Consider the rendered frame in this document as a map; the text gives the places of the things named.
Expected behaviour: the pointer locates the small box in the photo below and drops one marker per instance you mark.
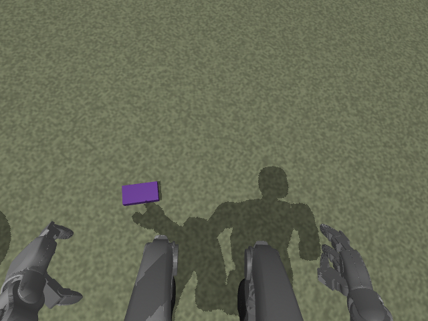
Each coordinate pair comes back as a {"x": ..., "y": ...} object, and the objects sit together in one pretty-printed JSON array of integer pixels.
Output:
[{"x": 140, "y": 193}]

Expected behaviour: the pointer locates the right robot hand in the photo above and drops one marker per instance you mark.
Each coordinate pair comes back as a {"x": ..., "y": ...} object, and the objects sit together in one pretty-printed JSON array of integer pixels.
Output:
[{"x": 349, "y": 271}]

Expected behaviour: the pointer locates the right robot arm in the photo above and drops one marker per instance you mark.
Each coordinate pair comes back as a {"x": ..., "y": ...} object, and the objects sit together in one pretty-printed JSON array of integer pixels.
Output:
[{"x": 367, "y": 305}]

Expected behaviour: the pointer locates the left robot hand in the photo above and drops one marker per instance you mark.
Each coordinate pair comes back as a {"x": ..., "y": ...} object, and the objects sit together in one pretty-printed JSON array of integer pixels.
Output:
[{"x": 37, "y": 256}]

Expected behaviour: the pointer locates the left robot arm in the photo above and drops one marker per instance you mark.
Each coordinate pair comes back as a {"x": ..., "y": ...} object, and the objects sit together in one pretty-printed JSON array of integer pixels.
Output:
[{"x": 22, "y": 296}]

